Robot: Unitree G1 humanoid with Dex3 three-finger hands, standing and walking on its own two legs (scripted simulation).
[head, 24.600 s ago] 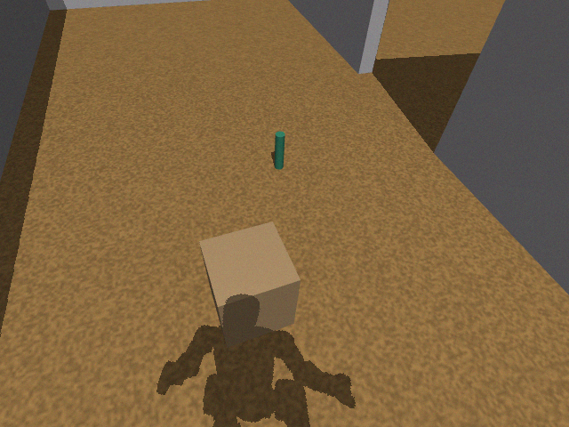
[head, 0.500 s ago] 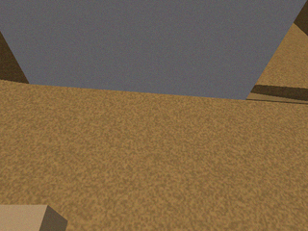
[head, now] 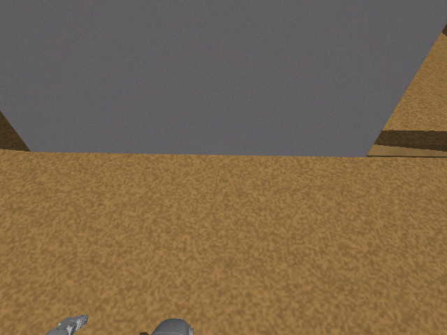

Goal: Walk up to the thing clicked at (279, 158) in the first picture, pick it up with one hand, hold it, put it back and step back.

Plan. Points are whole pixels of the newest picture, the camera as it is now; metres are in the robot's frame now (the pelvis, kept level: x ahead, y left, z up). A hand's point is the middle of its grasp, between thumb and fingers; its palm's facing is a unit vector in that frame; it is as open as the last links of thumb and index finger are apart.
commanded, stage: walk up
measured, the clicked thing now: out of the picture +0.25 +1.37 -0.66
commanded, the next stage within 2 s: none
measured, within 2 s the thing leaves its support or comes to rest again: neither
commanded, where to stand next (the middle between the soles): +0.67 -0.01 m, yaw -1 degrees
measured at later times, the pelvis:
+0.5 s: pelvis +0.21 +0.04 +0.00, yaw -4 degrees
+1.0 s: pelvis +0.40 +0.03 -0.03, yaw +6 degrees
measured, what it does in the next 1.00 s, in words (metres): walks ahead: left foot, then right foot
